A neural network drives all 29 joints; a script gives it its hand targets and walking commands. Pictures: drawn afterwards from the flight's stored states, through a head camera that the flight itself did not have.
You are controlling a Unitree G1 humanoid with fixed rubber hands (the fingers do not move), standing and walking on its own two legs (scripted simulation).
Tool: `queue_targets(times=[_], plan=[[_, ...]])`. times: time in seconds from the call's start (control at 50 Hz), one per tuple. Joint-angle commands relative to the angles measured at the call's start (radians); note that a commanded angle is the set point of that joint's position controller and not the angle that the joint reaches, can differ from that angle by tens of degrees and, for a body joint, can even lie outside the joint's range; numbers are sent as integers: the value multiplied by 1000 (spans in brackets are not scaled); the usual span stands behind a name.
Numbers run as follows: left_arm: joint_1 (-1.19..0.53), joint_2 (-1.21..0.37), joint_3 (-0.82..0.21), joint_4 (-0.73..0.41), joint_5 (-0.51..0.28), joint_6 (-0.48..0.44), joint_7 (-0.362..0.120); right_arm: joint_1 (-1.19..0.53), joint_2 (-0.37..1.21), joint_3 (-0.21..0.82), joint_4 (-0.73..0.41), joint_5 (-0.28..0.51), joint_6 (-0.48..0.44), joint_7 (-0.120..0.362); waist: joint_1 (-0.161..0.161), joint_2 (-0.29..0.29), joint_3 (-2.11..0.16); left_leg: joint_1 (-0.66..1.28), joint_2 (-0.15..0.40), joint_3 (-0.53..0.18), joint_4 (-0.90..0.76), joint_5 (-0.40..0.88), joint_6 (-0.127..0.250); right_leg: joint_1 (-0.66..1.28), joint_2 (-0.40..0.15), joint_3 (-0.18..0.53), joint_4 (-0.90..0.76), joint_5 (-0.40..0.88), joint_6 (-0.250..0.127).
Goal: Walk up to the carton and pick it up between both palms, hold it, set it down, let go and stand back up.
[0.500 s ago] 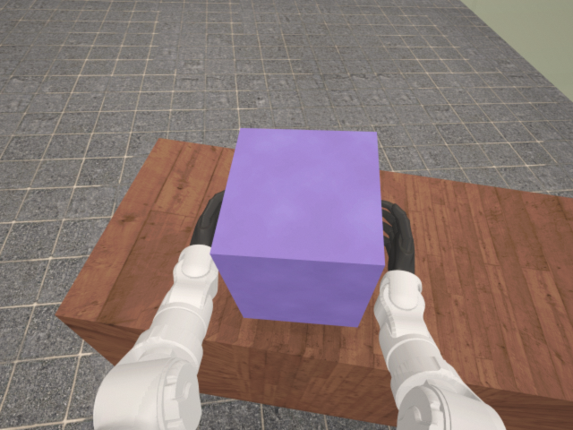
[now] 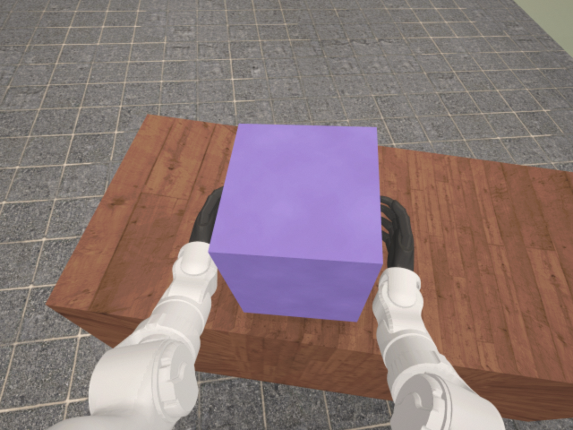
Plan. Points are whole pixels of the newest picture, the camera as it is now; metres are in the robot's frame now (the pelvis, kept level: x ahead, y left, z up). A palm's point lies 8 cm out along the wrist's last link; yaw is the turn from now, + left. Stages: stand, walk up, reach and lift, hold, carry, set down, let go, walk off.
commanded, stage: set down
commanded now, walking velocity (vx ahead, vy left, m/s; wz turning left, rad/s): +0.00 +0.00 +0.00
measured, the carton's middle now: (302, 230) +0.42 -0.04 -0.01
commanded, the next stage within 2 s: none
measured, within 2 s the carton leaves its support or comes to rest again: rests again in 0.74 s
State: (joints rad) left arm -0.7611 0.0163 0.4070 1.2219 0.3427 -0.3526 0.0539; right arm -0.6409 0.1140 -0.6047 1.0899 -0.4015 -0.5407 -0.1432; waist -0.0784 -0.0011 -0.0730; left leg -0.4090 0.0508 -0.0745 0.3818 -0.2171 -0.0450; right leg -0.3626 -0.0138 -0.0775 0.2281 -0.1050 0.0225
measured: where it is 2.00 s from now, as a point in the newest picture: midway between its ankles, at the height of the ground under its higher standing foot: outside the picture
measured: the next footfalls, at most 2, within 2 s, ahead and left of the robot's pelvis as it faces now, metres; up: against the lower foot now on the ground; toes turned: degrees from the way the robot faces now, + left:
none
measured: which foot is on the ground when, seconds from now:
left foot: down 0.00-1.00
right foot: down 0.00-1.00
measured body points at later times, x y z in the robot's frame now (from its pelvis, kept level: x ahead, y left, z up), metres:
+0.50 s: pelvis +0.00 +0.00 -0.01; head +0.14 +0.01 +0.42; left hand +0.44 +0.10 -0.05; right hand +0.38 -0.19 -0.03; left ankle -0.03 +0.14 -0.75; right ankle -0.02 -0.14 -0.75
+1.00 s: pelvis -0.02 +0.00 -0.02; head +0.17 +0.01 +0.38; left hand +0.44 +0.09 -0.08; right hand +0.37 -0.19 -0.08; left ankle -0.03 +0.14 -0.75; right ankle -0.02 -0.14 -0.75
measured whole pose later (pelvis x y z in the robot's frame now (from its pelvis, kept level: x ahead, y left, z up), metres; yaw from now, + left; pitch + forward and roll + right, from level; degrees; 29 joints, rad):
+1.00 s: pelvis -0.02 +0.00 -0.02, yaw -1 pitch +32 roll -3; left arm -0.99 0.12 0.37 1.59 0.23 -0.66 0.09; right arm -0.79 0.05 -0.69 1.28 -0.42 -0.66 -0.12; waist -0.11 0.04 -0.16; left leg -0.88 0.05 -0.08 0.54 -0.23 -0.05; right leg -0.84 -0.01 -0.07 0.40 -0.12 0.02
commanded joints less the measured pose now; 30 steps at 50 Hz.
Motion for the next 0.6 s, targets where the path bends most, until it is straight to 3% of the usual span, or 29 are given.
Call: queue_targets(times=[0.0, 0.58], plan=[[-584, -554, -218, -76, 67, -108, -108, -531, 501, 265, 45, -140, -34, 149, -19, 63, -613, 109, -58, 142, 18, 502, -63, 425, 39, -60, 127, 556, -16], [-663, -509, -178, 180, 58, -261, -91, -568, 493, 200, 187, -200, -92, 179, -49, 101, -814, -52, -40, 124, 118, 571, -63, 252, 32, -56, 229, 670, -27]])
